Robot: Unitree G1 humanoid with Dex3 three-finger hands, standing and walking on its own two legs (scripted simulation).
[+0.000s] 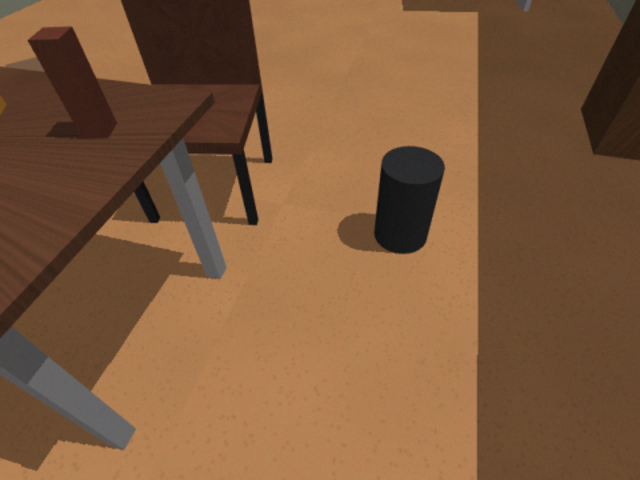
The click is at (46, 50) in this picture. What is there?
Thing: carton on end
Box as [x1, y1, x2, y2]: [28, 26, 116, 138]
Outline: 43,27 29,38 28,41 82,138 108,137 116,122 72,27
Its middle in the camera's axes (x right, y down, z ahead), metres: -0.55 -0.35 +0.88
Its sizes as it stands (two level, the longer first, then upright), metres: 0.067 0.062 0.228
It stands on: a support 0.73 m high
